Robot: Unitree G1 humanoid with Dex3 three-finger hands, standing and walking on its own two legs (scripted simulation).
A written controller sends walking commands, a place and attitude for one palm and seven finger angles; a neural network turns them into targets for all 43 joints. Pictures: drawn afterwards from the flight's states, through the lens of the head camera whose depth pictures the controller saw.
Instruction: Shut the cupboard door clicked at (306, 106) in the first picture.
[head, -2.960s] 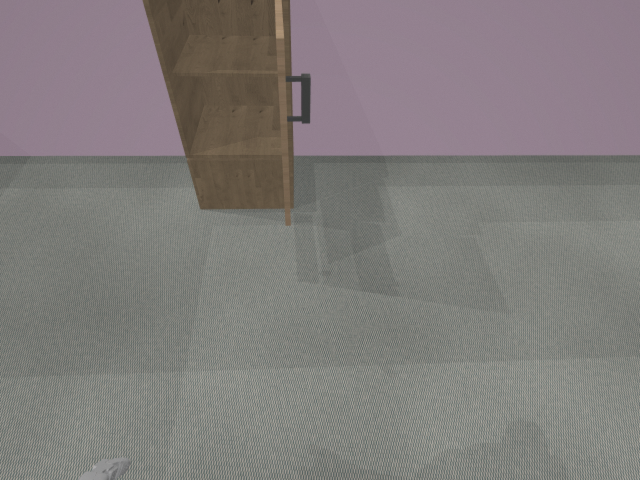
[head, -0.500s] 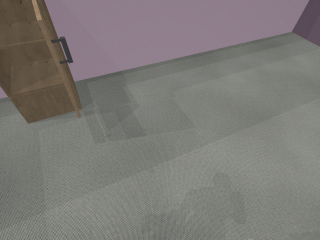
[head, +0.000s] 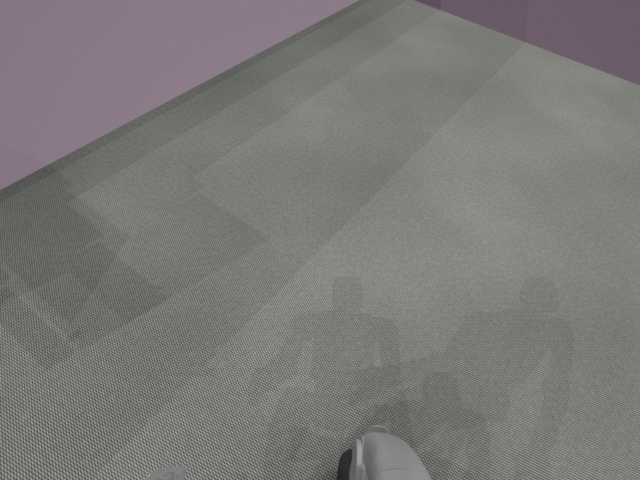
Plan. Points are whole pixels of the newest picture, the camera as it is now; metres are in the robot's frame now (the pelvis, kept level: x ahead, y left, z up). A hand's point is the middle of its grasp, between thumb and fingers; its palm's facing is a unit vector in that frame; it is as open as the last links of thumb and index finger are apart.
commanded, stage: walk around to get in front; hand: left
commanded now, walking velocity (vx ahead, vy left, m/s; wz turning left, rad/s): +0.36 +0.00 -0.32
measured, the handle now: out of the picture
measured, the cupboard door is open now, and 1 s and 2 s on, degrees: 92 92 92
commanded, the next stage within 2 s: none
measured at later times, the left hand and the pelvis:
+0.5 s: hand (225, 395) +0.26 +0.14 -0.16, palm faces -0.05 -0.98 -0.20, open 7.3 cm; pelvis +0.24 -0.05 +0.01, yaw -7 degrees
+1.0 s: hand (244, 238) +0.55 +0.14 -0.16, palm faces -0.15 -0.98 -0.15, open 7.3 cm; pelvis +0.47 -0.03 +0.02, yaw -11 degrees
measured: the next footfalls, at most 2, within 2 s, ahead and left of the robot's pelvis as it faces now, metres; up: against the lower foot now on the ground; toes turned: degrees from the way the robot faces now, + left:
right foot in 0.06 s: +0.18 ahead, -0.11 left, +0.00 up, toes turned -10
left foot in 0.62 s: +0.46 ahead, +0.05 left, +0.00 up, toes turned +1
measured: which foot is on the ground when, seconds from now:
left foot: down 0.00-0.06, up 0.08-0.60, down 0.62-1.00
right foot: up 0.00-0.04, down 0.06-0.62, up 0.64-1.00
